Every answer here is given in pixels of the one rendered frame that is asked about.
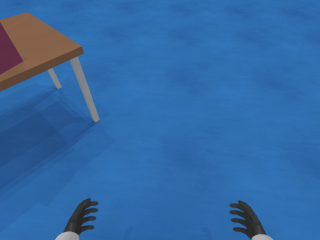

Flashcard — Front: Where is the right robot hand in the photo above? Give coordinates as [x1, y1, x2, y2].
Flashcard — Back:
[229, 200, 267, 240]

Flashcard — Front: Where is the left robot hand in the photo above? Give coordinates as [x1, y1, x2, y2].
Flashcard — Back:
[63, 198, 99, 235]

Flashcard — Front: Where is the table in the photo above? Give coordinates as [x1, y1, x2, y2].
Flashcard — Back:
[0, 12, 100, 122]

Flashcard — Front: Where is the carton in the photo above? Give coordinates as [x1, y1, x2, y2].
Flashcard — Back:
[0, 23, 23, 75]

